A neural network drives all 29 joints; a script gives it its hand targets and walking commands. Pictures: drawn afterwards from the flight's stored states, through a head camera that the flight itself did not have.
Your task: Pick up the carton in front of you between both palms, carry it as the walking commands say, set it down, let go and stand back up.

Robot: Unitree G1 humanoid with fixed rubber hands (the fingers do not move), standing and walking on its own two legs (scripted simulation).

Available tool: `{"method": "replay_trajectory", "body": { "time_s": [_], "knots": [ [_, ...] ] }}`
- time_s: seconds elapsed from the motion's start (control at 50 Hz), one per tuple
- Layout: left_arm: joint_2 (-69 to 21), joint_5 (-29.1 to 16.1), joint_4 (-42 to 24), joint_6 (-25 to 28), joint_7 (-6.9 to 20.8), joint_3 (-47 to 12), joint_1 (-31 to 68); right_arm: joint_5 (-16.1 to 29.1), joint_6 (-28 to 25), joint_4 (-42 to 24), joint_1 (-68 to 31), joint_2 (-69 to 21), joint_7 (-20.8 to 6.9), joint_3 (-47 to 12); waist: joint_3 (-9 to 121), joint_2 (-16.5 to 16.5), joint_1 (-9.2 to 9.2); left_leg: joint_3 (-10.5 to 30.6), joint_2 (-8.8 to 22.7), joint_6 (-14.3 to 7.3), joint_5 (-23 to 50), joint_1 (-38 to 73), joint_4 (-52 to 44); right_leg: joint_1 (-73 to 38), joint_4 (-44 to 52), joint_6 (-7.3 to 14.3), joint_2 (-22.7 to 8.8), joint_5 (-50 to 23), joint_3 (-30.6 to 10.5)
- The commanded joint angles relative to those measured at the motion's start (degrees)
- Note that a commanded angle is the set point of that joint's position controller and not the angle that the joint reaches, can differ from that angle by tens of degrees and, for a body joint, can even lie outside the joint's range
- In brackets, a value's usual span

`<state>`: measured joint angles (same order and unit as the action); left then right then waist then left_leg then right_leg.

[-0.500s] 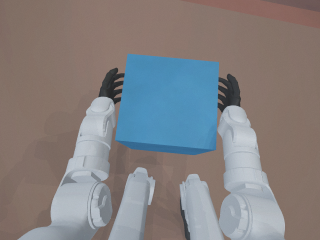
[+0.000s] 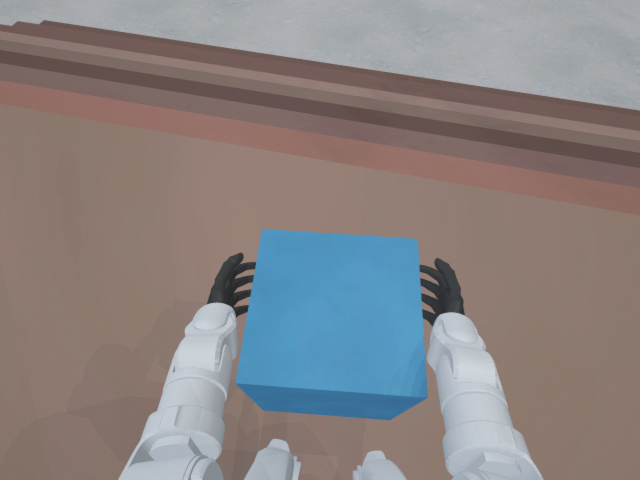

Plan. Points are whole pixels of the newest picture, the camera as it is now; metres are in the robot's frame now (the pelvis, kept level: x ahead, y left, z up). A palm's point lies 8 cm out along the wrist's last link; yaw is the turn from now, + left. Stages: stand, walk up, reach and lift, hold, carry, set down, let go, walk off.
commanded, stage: reach and lift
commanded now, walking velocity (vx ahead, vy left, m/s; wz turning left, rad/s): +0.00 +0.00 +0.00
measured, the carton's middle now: (332, 333) +0.35 +0.01 -0.10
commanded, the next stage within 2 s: hold in 1.46 s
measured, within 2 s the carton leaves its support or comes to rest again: neither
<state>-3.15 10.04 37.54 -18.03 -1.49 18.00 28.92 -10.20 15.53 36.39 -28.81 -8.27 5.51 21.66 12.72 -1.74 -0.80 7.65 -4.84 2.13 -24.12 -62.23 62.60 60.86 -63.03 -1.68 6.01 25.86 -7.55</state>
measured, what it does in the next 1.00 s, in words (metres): rises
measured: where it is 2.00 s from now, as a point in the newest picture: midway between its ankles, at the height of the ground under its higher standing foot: outside the picture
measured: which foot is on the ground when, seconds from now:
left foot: down 0.00-1.00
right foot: down 0.00-1.00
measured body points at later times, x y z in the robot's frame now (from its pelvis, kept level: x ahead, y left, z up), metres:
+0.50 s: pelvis +0.04 +0.00 +0.09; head +0.00 +0.00 +0.54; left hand +0.33 +0.15 +0.09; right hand +0.34 -0.15 +0.10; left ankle +0.05 +0.13 -0.65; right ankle +0.03 -0.13 -0.65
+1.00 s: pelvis +0.02 +0.00 +0.09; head -0.01 +0.00 +0.54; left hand +0.33 +0.16 +0.11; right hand +0.34 -0.15 +0.12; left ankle +0.05 +0.13 -0.65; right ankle +0.03 -0.13 -0.65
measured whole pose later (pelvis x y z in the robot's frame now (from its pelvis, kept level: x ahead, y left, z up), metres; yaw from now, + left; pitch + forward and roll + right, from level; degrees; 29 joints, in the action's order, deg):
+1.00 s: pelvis +0.02 +0.00 +0.09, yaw +0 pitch -3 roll +0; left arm -8.9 16.5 21.8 -37.1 0.4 16.2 17.9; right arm -17.1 34.7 22.8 -19.1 -9.8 0.3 18.3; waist 1.0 -0.4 -0.2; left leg 8.0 -2.7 0.8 -11.9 -10.1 25.5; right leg 8.9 -26.0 -0.7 2.7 13.5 -8.6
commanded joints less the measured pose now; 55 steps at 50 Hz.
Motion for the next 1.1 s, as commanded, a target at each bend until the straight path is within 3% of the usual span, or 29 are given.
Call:
{"method": "replay_trajectory", "body": {
  "time_s": [0.0, 0.14, 0.32, 0.38, 0.46, 0.58, 0.8, 1.08],
  "knots": [
    [-61.00, -7.68, -4.49, 1.05, 13.04, -33.12, 28.30, 6.25, 1.51, 2.13, -24.31, -60.32, -14.50, -34.42, 27.61, 3.10, 0.14, -4.28, -2.33, -1.22, 17.64, 31.80, -14.37, -22.50, 15.67, 0.72, 1.85, -16.61, 3.53],
    [-61.03, -8.10, -8.20, -1.60, 12.96, -35.47, 20.58, 6.83, 4.40, -1.91, -17.59, -60.32, -15.68, -38.08, 21.54, 2.10, 0.06, -2.86, -1.51, -1.28, 24.28, 43.00, -23.58, -34.95, 24.92, 0.71, 0.60, -23.94, 2.32],
    [-61.32, -9.90, -16.02, -9.24, 13.60, -39.23, 13.41, 8.45, 11.94, -8.95, -9.00, -58.95, -17.48, -41.18, 11.87, 1.96, 0.57, -2.35, -0.68, -0.89, 29.56, 55.61, -34.50, -47.17, 35.47, 0.58, -0.44, -30.13, 1.84],
    [-60.73, -10.11, -18.39, -12.02, 13.94, -39.74, 12.92, 8.85, 14.60, -11.11, -8.46, -58.29, -18.09, -41.40, 7.86, 1.78, 0.97, -2.52, -0.50, -0.81, 27.67, 56.82, -37.08, -49.90, 38.14, 0.55, -0.63, -29.16, 1.88],
    [-58.75, -8.51, -17.41, -14.77, 14.42, -36.22, 13.54, 7.30, 17.42, -10.07, -9.13, -56.95, -18.63, -38.35, -0.06, 1.15, 0.76, -3.14, -0.31, -1.21, 20.72, 55.71, -39.55, -49.72, 41.00, 0.81, -0.93, -21.93, 2.24],
    [-60.00, -7.42, -15.31, -15.27, 15.77, -32.85, 20.70, 6.54, 18.00, -9.23, -17.45, -58.24, -20.07, -35.31, -1.57, 0.80, 0.12, -4.09, -0.09, -1.83, 11.86, 55.07, -39.84, -48.50, 41.28, 1.08, -1.42, -12.96, 2.92],
    [-61.30, -7.79, -15.52, -16.07, 16.41, -33.68, 24.38, 6.32, 18.42, -8.62, -20.55, -58.62, -20.39, -35.09, 2.43, 2.03, 0.76, -4.26, -0.20, -1.37, 13.33, 57.75, -40.08, -50.53, 41.50, 1.31, -1.17, -14.00, 3.35],
    [-59.72, -8.87, -21.94, -17.94, 15.08, -35.80, 17.32, 7.10, 20.52, -14.57, -13.25, -56.16, -20.01, -36.92, 2.72, 1.85, 0.72, -3.58, -0.51, -0.58, 24.80, 62.25, -41.98, -55.14, 42.99, 0.91, -0.49, -25.00, 3.60]
  ]
}}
